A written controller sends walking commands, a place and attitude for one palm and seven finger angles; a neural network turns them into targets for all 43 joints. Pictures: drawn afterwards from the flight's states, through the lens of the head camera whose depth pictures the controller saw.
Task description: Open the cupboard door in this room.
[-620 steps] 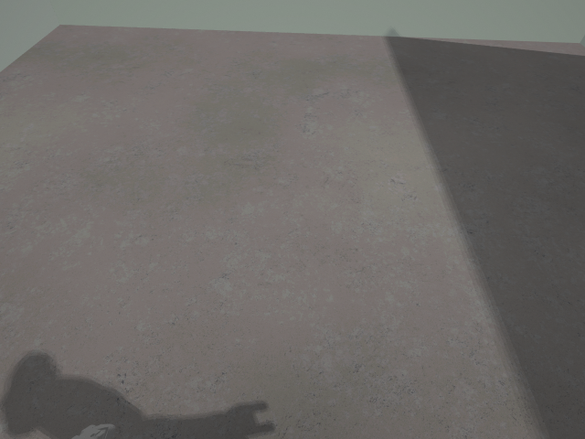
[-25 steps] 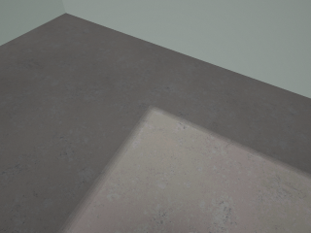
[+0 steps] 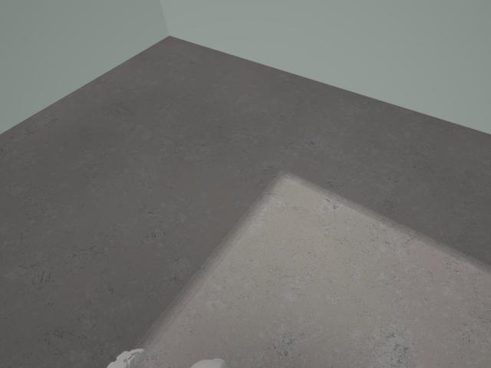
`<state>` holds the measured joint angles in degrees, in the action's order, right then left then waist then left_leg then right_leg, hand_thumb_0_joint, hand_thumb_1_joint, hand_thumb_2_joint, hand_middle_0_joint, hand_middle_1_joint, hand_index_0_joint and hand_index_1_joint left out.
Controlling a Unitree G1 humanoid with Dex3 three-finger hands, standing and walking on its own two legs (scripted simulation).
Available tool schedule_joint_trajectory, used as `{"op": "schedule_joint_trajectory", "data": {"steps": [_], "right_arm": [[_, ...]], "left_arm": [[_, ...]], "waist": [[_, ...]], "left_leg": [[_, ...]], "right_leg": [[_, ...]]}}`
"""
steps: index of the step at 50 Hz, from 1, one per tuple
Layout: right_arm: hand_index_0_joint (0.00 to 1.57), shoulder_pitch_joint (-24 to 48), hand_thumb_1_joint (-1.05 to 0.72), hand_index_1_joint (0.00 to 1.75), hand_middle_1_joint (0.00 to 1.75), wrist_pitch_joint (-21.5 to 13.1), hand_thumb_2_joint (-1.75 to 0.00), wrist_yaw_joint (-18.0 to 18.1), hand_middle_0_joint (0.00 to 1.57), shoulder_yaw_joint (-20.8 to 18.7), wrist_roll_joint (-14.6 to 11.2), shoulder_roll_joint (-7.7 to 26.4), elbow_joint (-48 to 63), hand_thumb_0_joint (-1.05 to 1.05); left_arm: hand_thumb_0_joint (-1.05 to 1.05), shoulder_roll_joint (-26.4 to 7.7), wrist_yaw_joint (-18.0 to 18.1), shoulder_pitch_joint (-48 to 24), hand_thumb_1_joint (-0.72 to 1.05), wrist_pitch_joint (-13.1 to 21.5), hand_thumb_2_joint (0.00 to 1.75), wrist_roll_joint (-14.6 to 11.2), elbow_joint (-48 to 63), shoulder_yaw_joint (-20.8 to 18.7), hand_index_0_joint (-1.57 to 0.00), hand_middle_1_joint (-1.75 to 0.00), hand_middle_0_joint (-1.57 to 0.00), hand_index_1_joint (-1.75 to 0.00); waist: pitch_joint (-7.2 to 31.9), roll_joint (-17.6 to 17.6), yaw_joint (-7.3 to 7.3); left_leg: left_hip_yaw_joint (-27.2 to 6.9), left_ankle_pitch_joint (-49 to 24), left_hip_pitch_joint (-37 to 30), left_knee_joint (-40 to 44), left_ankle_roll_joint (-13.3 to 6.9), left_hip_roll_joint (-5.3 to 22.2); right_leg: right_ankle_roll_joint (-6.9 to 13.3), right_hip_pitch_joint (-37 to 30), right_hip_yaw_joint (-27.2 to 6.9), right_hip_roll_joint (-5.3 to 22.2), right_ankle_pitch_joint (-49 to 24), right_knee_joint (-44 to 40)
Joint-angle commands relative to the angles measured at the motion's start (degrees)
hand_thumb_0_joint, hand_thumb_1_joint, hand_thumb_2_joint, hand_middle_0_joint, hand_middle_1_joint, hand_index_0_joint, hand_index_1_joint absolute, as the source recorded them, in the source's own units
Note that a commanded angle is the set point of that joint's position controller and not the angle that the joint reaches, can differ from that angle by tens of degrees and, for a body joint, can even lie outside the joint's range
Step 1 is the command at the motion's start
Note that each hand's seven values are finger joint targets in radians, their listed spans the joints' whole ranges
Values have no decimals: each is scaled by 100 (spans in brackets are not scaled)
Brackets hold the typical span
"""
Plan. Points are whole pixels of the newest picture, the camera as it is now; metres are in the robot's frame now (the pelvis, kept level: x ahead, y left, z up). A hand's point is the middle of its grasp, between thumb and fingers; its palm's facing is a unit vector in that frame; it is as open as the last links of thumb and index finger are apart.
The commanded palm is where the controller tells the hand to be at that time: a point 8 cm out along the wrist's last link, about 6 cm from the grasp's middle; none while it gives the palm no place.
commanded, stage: turn or walk to find it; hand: left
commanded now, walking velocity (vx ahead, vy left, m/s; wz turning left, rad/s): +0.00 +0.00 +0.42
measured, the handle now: out of the picture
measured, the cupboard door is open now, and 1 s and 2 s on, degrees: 0 0 0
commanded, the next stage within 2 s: none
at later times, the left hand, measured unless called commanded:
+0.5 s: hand out of the picture -0.06 +0.25 -0.18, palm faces +0.28 -0.93 -0.25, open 7.4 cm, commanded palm none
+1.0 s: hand out of the picture -0.05 +0.19 -0.14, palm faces +0.42 -0.87 -0.27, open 7.4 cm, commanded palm none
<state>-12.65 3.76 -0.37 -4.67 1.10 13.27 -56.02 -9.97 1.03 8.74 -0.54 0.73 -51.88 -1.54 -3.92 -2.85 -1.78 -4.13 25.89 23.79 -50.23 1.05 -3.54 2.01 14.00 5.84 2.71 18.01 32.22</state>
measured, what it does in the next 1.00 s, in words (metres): steps on the spot, turning left: left foot, then right foot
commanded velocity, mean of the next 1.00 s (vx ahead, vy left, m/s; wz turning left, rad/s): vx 0.00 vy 0.00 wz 0.42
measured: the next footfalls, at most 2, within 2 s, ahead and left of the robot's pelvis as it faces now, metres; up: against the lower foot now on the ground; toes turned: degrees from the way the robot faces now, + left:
left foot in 0.40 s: -0.02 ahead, +0.14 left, +0.00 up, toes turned +16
right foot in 0.82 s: +0.04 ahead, -0.09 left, +0.00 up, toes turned +16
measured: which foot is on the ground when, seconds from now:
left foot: up 0.00-0.38, down 0.40-0.82, up 0.84-1.00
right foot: down 0.00-0.40, up 0.42-0.80, down 0.82-1.00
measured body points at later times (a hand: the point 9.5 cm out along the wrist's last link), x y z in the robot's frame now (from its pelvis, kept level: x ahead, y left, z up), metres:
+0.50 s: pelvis -0.03 +0.03 +0.00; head -0.01 +0.06 +0.44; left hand -0.07 +0.29 -0.16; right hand +0.13 -0.19 -0.13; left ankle -0.06 +0.13 -0.73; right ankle -0.02 -0.10 -0.69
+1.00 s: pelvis -0.04 -0.02 +0.00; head +0.00 -0.04 +0.45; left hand -0.07 +0.23 -0.12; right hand +0.11 -0.24 -0.16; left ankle -0.12 +0.11 -0.65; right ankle +0.00 -0.10 -0.74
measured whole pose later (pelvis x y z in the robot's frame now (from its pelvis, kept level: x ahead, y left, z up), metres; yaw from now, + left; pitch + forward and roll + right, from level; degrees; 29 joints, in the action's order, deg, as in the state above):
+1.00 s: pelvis -0.04 -0.02 +0.00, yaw +26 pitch -1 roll +2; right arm -12.4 4.3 -1.2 -5.2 1.3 14.2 -56.4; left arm -9.1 1.1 11.3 -1.0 1.0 -52.6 -1.4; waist -4.3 -2.7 -1.7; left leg -2.2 21.8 28.3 -65.6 2.6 -0.5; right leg 1.6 12.5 9.1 4.5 16.5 29.8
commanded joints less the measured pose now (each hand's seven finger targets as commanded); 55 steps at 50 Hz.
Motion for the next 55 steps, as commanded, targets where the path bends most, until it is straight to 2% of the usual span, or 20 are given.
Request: {"op": "schedule_joint_trajectory", "data": {"steps": [1, 7, 13, 16, 18, 19, 20, 21, 22, 24, 27, 32, 35, 39, 40, 41, 42, 44, 46, 55], "right_arm": [[20, -120, -90, 30, 30, -42, -90, -47, 20, -119, 23, 435, 302, 0], [20, 227, -90, 30, 30, -33, -90, -53, 20, -52, 13, 376, 309, 0], [20, 611, -90, 30, 30, -111, -90, -42, 20, 61, -53, 290, 394, 0], [20, 435, -90, 30, 30, -182, -90, -19, 20, 91, -67, 315, 399, 0], [20, 129, -90, 30, 30, -239, -90, -18, 20, 62, -46, 446, 314, 0], [20, -41, -90, 30, 30, -300, -90, -20, 20, -11, -23, 815, 314, 0], [20, -242, -90, 30, 30, -309, -90, -5, 20, -125, 12, 1327, 335, 0], [20, -430, -90, 30, 30, -269, -90, 36, 20, -149, 10, 1453, 259, 0], [20, -274, -90, 30, 30, -279, -90, 102, 20, -142, 23, 1358, 240, 0], [20, 309, -90, 30, 30, -280, -90, 138, 20, -31, 26, 1006, 393, 0], [20, 414, -90, 30, 30, -331, -90, 130, 20, -9, 3, 963, 467, 0], [20, 135, -90, 30, 30, -297, -90, 109, 20, -81, 19, 998, 432, 0], [20, 222, -90, 30, 30, -258, -90, 90, 20, -111, 40, 1024, 483, 0], [20, 409, -90, 30, 30, -225, -90, 71, 20, -135, -3, 930, 593, 0], [20, 351, -90, 30, 30, -232, -90, 38, 20, -119, -53, 694, 617, 0], [20, 291, -90, 30, 30, -243, -90, 11, 20, -41, -62, 287, 783, 0], [20, 399, -90, 30, 30, -154, -90, 40, 20, -107, 9, 563, 757, 0], [20, 376, -90, 30, 30, -62, -90, -18, 20, -171, 15, 585, 564, 0], [20, -1, -90, 30, 30, -43, -90, -71, 20, -134, 32, 476, 365, 0], [20, 578, -90, 30, 30, -115, -90, -53, 20, 29, -35, 286, 407, 0]], "left_arm": [[0, -1016, 104, -87, 90, 123, 90, 25, 380, -291, -20, -30, -20, -30], [0, -1106, 95, 514, 90, 140, 90, 64, 150, -316, -20, -30, -20, -30], [0, -1372, 74, 797, 90, 84, 90, 103, -56, -391, -20, -30, -20, -30], [0, -1429, 68, 708, 90, 51, 90, 100, -105, -421, -20, -30, -20, -30], [0, -1386, 52, 606, 90, 9, 90, 40, -127, -422, -20, -30, -20, -30], [0, -1207, 30, 640, 90, -36, 90, -5, -39, -399, -20, -30, -20, -30], [0, -833, -10, 513, 90, -56, 90, -17, 153, -301, -20, -30, -20, -30], [0, -851, 17, 209, 90, -126, 90, 30, 279, -236, -20, -30, -20, -30], [0, -819, 38, 17, 90, -176, 90, 26, 239, -266, -20, -30, -20, -30], [0, -907, -29, 55, 90, -166, 90, 24, 78, -312, -20, -30, -20, -30], [0, -853, -55, 351, 90, -146, 90, 23, -38, -287, -20, -30, -20, -30], [0, -767, -24, 95, 90, -127, 90, 4, 151, -246, -20, -30, -20, -30], [0, -733, -13, 162, 90, -100, 90, -13, 188, -231, -20, -30, -20, -30], [0, -800, 15, 820, 90, 4, 90, -24, 42, -267, -20, -30, -20, -30], [0, -1101, 44, 992, 90, 72, 90, 32, 35, -315, -20, -30, -20, -30], [0, -1592, 84, 994, 90, 114, 90, 108, 73, -420, -20, -30, -20, -30], [0, -1599, 88, 910, 90, 106, 90, 44, 168, -432, -20, -30, -20, -30], [0, -1294, 86, 306, 90, 89, 90, 34, 301, -375, -20, -30, -20, -30], [0, -1033, 89, -74, 90, 111, 90, 40, 423, -303, -20, -30, -20, -30], [0, -1284, 84, 773, 90, 107, 90, 103, 18, -378, -20, -30, -20, -30]], "waist": [[192, 991, -1], [205, 1160, 286], [407, 1379, 482], [593, 1421, 379], [687, 1144, 141], [846, 169, 30], [708, -1367, -80], [724, -1205, -233], [585, -1367, -181], [207, -828, 51], [410, -482, 173], [508, -453, -3], [506, -654, 35], [686, -413, 371], [787, 341, 436], [617, 1940, 427], [555, 1860, 519], [33, 1248, 228], [103, 1092, 8], [432, 1319, 474]], "left_leg": [[31, -361, 750, -1993, 155, 439], [337, -275, 697, -1259, 330, 563], [727, 94, 74, 227, 248, 528], [914, -184, -414, 1237, 172, 487], [934, -1228, -1348, 2412, 68, 547], [120, -2046, -2118, 2914, -182, 1139], [-1420, -3705, -2502, 3126, -735, 2421], [-1614, -3618, -2061, 3256, -1195, 2715], [-1493, -3293, -1820, 3302, -1194, 2496], [-980, -2961, -1379, 3288, -1064, 1985], [-611, -3260, -1547, 3226, -983, 1718], [-920, -3442, -1788, 3085, -1110, 1753], [-1088, -3354, -1495, 2986, -1070, 1660], [-1097, -2745, -668, 2374, -717, 1267], [-728, -1896, -66, 1754, -393, 835], [144, 67, 972, 555, 14, 16], [-93, 723, 834, -588, 24, 155], [-186, 119, 840, -1800, 6, 330], [38, -437, 775, -2016, 127, 452], [632, 99, 353, -86, 283, 552]], "right_leg": [[461, -289, -867, 1552, -1671, -1458], [518, -725, -539, 1627, -2221, -1371], [647, -951, -383, 1798, -2880, -1053], [519, -992, -237, 1810, -2974, -695], [137, -418, 83, 1666, -2337, -182], [-199, 375, 376, 1283, -1350, 648], [-573, 1633, 543, 557, 1331, 1787], [-557, 1627, 30, 449, 1904, 2519], [-564, 1775, -282, 463, 1677, 2883], [-561, 1712, -434, 446, 912, 3108], [-639, 1524, -375, 351, 590, 2914], [-678, 1393, -379, 215, 796, 2073], [-624, 876, -291, 70, 798, 1324], [-570, -576, -184, 1, -482, -676], [-416, -1228, -773, 608, -679, -1328], [190, -1529, -2243, 2043, -1147, -1617], [635, -701, -2447, 2520, -1050, -1809], [581, 74, -1821, 1981, -433, -1859], [373, -78, -905, 1545, -987, -1604], [597, -1080, -378, 1787, -2872, -1080]]}}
